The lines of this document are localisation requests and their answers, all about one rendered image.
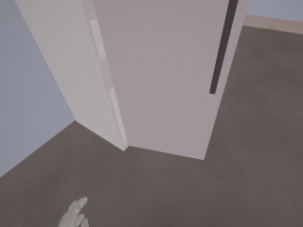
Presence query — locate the fridge door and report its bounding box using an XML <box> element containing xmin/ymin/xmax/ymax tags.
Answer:
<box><xmin>93</xmin><ymin>0</ymin><xmax>250</xmax><ymax>160</ymax></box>

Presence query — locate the handle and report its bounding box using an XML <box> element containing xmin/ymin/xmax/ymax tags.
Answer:
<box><xmin>209</xmin><ymin>0</ymin><xmax>239</xmax><ymax>95</ymax></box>

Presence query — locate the robot left hand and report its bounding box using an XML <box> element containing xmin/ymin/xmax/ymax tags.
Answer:
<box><xmin>58</xmin><ymin>197</ymin><xmax>89</xmax><ymax>227</ymax></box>

